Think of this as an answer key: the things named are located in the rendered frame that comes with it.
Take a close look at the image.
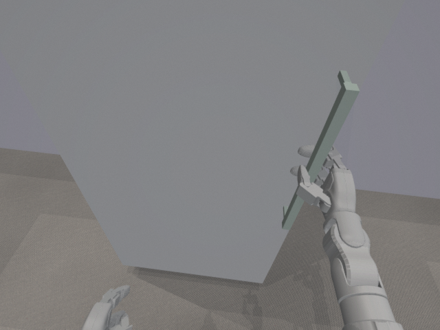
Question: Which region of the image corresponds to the robot right hand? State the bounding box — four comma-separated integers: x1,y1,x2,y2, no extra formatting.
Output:
290,145,356,220

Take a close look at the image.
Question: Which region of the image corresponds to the fridge door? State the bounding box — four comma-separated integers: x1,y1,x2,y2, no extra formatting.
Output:
0,0,405,283

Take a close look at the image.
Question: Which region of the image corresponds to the handle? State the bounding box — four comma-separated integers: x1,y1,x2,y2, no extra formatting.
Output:
282,70,360,230

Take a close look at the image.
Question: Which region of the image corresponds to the robot right forearm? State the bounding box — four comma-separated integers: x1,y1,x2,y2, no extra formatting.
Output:
322,210,404,330

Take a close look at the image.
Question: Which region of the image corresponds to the robot left hand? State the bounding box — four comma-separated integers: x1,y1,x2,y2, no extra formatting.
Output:
81,285,133,330

